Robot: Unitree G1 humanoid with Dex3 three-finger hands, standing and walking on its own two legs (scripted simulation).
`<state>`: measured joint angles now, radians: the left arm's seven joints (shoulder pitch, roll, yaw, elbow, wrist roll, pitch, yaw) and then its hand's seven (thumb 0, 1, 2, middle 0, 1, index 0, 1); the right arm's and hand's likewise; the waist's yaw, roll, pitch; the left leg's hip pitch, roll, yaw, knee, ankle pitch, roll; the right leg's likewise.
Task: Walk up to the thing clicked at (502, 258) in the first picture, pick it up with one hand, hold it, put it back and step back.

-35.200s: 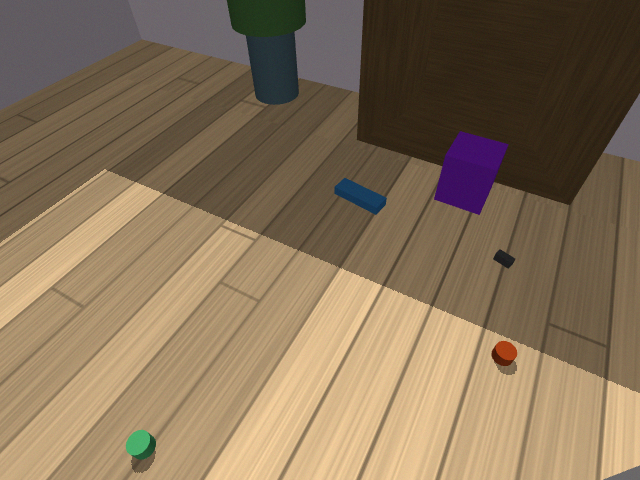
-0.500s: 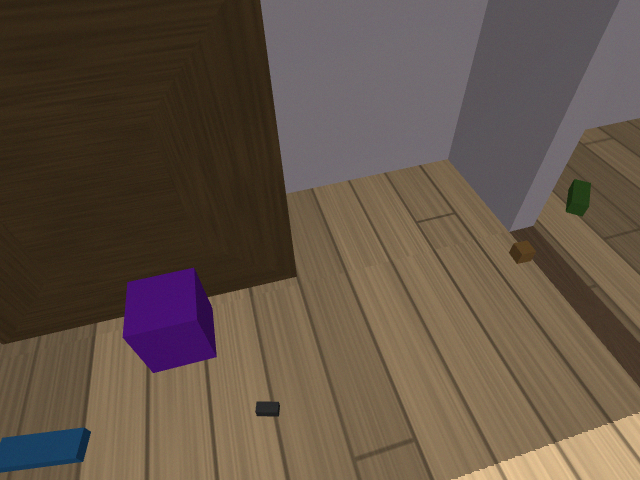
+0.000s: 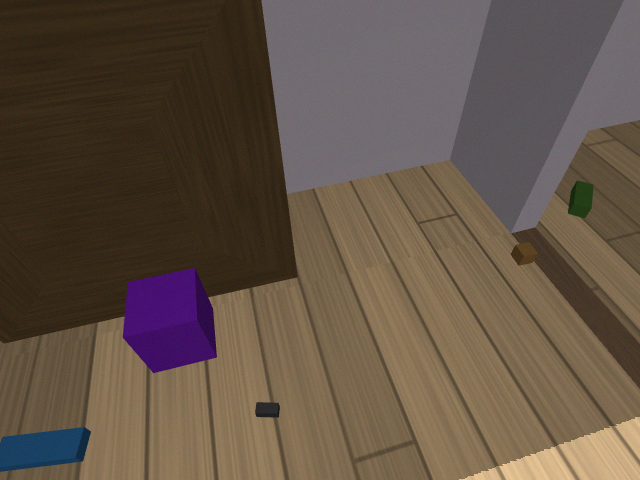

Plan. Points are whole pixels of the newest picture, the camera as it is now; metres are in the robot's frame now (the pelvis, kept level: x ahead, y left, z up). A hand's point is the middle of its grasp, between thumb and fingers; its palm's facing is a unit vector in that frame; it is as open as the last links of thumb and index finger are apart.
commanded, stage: stand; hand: left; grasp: from above
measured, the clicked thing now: (267, 409) +0.46 +0.22 -0.77
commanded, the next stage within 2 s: step back in 0.70 s
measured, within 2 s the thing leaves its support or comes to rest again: neither
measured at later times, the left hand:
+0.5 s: hand out of the picture +0.07 +0.25 -0.16, palm faces +0.02 -0.94 -0.34, open 7.4 cm
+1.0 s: hand out of the picture +0.08 +0.30 -0.18, palm faces +0.01 -0.92 -0.38, open 7.4 cm
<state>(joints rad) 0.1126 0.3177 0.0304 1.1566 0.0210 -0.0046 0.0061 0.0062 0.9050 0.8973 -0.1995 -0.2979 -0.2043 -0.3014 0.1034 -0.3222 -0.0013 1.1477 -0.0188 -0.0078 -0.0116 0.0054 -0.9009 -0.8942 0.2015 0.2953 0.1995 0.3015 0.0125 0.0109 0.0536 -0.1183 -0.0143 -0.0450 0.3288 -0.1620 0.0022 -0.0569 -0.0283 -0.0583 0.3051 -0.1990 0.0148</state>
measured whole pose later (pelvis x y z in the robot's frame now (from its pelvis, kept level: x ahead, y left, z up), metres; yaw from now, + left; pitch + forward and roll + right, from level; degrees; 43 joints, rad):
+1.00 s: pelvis -0.04 +0.02 -0.03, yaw +2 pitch -2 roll +0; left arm 0.05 0.39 0.07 0.96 0.03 0.04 0.01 0.01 0.90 0.90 -0.20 -0.30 -0.21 -0.30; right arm 0.13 -0.40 -0.06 0.96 0.00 0.04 0.02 0.00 -0.90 -0.89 0.20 0.30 0.20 0.30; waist -0.02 -0.02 0.15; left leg -0.31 -0.04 -0.04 0.73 -0.35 0.06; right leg -0.30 -0.09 -0.06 0.64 -0.31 0.03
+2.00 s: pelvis -0.29 +0.06 -0.02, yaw -2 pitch -2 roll -1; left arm 0.20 0.41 0.09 0.82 0.02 0.06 0.01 0.01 0.91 0.90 -0.20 -0.30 -0.20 -0.30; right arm 0.09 -0.34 -0.02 0.81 -0.03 0.01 -0.01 0.01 -0.90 -0.89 0.21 0.30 0.20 0.30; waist 0.03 -0.03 0.16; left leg -0.33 0.01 -0.02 0.58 -0.22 0.03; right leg -0.45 0.10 0.14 1.21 -0.50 0.02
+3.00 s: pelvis -0.63 +0.00 -0.03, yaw -3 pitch -2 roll +2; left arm 0.21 0.36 0.07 0.87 0.05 0.03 0.00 0.01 0.90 0.90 -0.20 -0.30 -0.21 -0.30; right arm 0.21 -0.42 -0.05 0.89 -0.02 0.04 -0.02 0.01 -0.90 -0.89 0.20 0.30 0.20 0.30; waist 0.02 0.03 0.10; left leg -0.50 -0.09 -0.12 1.09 -0.44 -0.01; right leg -0.32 -0.02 0.02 0.69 -0.34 -0.02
